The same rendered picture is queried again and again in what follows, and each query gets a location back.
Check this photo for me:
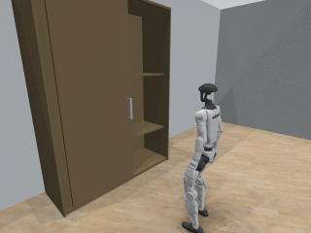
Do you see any robot left thigh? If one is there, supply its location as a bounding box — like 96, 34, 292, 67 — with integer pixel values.
184, 155, 206, 199

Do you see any handle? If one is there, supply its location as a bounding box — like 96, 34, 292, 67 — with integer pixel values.
127, 98, 133, 119

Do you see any robot left upper arm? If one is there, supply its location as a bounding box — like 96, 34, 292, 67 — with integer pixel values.
194, 110, 207, 145

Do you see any robot right upper arm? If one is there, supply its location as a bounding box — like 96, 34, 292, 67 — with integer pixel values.
216, 106, 223, 133

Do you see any left robot hand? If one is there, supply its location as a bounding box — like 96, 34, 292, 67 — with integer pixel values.
183, 167, 196, 187

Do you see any robot right forearm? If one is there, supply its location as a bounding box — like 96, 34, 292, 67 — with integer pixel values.
212, 131, 223, 150

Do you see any robot left shin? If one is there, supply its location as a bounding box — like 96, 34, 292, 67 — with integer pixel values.
184, 191, 199, 229

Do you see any wardrobe door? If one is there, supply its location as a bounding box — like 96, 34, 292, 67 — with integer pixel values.
34, 0, 73, 210
44, 0, 134, 208

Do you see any robot left forearm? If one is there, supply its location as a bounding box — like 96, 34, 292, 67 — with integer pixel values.
190, 137, 204, 169

